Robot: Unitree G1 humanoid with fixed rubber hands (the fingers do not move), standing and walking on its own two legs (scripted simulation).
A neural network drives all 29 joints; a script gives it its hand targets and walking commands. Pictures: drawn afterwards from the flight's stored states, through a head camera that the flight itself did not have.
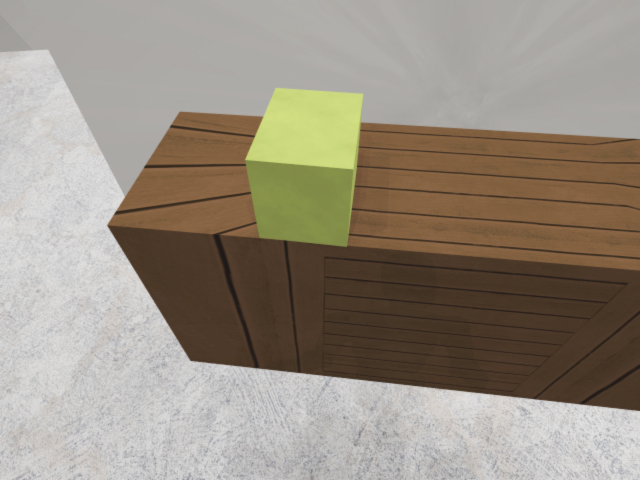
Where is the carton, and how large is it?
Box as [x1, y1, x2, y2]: [245, 88, 362, 246]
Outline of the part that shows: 276,88 245,159 259,237 346,246 356,170 362,94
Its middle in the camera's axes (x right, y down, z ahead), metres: -0.01 -0.15 +0.76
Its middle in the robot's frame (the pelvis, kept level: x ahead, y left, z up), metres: +0.66 +0.03 -0.01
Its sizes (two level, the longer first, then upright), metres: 0.234 0.175 0.190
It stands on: a pedestal, 0.67 m high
